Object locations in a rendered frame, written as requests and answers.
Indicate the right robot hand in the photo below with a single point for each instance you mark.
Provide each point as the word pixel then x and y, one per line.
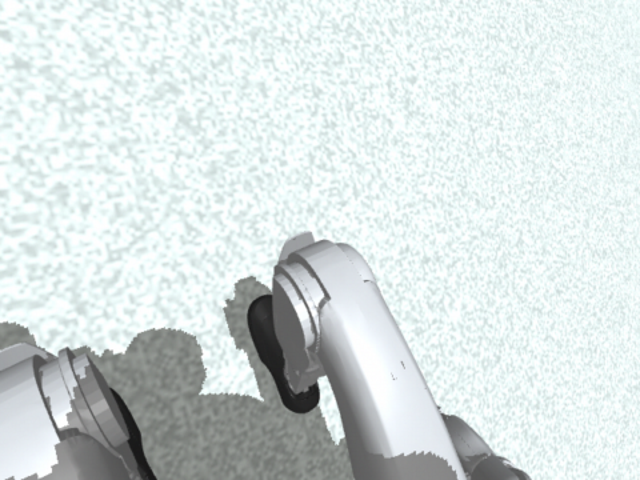
pixel 470 447

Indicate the right robot foot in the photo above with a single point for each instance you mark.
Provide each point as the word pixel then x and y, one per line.
pixel 261 327

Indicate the left robot foot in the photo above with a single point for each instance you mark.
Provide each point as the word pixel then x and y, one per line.
pixel 135 441

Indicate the right robot arm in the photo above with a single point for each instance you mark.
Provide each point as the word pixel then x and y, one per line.
pixel 497 468

